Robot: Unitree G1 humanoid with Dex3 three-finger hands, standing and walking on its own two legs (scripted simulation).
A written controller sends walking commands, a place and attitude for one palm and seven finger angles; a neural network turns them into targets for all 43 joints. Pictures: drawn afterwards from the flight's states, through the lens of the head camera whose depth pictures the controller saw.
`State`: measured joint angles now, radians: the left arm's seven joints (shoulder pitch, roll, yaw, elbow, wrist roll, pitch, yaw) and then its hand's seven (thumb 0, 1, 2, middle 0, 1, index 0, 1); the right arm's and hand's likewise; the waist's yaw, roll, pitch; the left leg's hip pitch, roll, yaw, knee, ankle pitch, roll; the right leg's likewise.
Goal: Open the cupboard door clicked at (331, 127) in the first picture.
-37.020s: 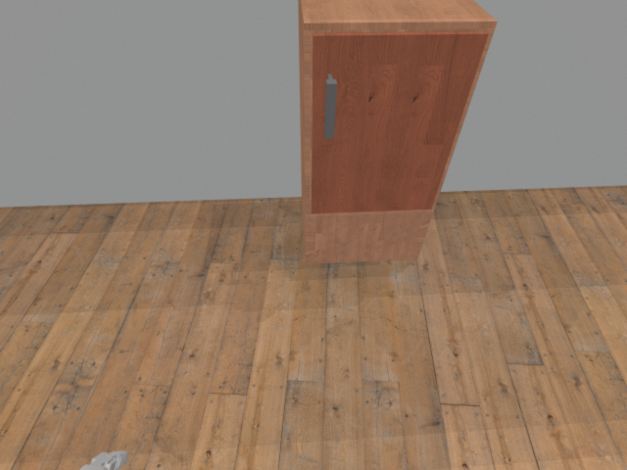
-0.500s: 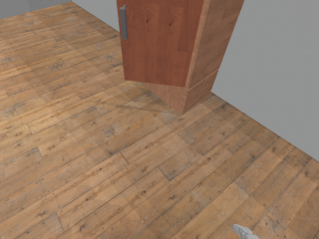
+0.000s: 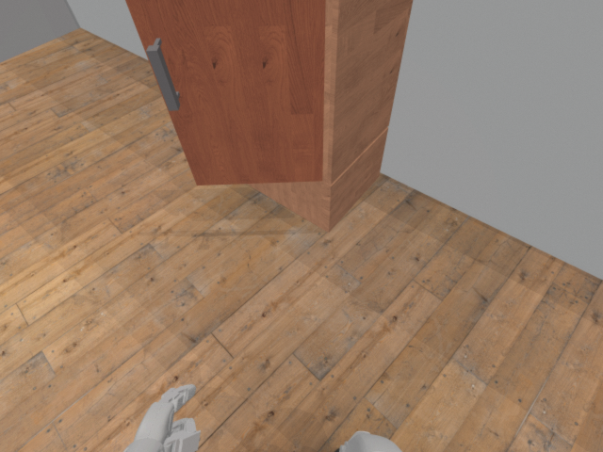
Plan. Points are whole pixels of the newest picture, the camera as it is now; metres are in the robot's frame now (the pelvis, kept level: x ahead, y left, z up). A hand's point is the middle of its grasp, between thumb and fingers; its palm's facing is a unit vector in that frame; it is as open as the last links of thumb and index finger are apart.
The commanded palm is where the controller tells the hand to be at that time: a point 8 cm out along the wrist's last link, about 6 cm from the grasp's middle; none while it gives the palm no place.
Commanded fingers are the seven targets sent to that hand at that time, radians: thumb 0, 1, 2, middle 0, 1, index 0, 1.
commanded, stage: take the last steps up to it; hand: left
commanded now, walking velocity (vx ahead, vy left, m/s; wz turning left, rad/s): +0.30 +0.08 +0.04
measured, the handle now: (166, 75) +0.93 +0.33 -0.01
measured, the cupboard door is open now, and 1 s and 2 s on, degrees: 39 39 39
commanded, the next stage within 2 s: come to a stop and stand still in 0.80 s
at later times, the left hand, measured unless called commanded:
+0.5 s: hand out of the picture +0.07 +0.18 -0.14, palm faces +0.18 -0.97 -0.15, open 7.3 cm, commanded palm none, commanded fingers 0.00 0.90 0.90 -0.20 -0.30 -0.20 -0.30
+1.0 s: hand (175, 265) +0.46 +0.25 -0.14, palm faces -0.02 -0.97 -0.23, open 7.4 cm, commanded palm none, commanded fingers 0.00 0.90 0.90 -0.20 -0.30 -0.20 -0.30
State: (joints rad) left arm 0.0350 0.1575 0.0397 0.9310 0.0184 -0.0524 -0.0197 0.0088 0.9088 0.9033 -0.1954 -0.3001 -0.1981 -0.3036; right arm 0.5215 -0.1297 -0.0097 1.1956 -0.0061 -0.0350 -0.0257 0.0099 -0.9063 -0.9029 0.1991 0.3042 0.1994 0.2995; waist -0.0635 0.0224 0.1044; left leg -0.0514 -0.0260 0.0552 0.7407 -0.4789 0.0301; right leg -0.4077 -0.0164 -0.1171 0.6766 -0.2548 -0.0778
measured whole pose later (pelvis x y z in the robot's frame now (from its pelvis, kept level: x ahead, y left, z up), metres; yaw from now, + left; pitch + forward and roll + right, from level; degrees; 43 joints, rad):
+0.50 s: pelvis +0.18 +0.04 +0.02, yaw +2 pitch +1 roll +1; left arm 0.47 0.11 0.03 1.17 0.03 -0.07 0.01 0.01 0.91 0.90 -0.20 -0.30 -0.20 -0.30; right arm 0.07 -0.19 -0.05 1.01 -0.02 -0.02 0.02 0.01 -0.92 -0.90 0.19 0.30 0.19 0.30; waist 0.09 -0.02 0.05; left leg -0.46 0.03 0.09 0.62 -0.20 -0.01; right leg 0.03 -0.05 -0.12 0.33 -0.37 0.01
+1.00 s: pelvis +0.33 +0.07 +0.02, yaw -1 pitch +0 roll +2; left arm 0.10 0.20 0.05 0.97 0.02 -0.02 0.00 0.01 0.92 0.90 -0.19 -0.30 -0.19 -0.30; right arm 0.38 -0.15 -0.01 1.12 -0.02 -0.04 -0.03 0.00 -0.92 -0.90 0.20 0.30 0.20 0.30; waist -0.03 -0.03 0.05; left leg -0.10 -0.03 0.16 0.42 -0.32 0.04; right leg -0.36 -0.07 -0.06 0.60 -0.16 0.00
